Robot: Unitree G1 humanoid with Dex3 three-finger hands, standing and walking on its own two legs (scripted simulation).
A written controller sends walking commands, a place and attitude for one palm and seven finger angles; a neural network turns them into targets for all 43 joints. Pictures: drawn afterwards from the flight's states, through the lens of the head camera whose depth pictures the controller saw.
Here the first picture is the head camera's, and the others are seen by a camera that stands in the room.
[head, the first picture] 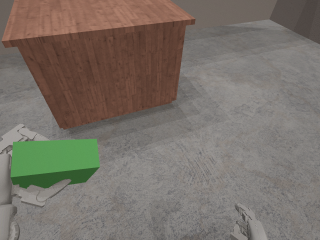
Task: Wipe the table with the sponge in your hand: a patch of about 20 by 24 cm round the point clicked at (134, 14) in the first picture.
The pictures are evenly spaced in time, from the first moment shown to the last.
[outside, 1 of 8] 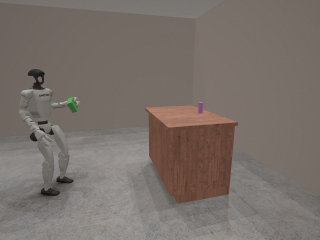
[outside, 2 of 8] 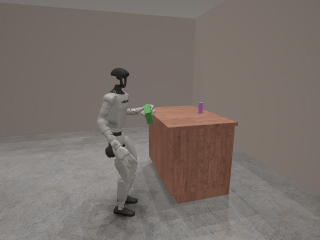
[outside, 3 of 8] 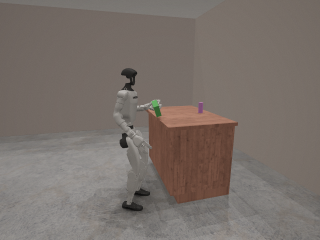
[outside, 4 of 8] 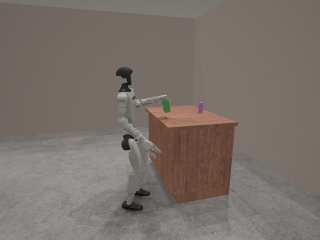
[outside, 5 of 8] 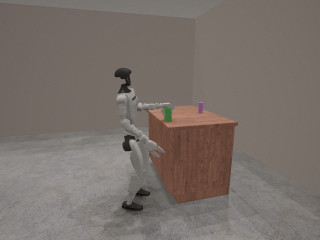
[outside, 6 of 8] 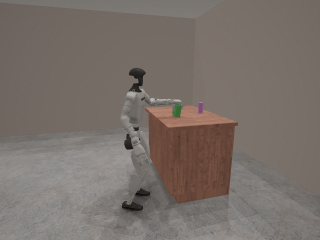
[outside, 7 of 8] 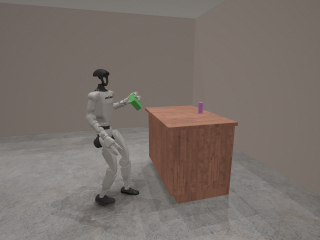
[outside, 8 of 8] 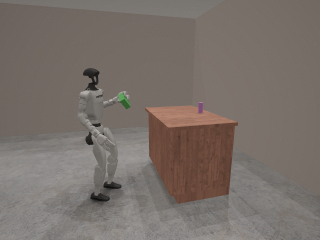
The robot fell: no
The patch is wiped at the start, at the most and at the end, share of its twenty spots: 0.00 1.00 1.00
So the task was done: yes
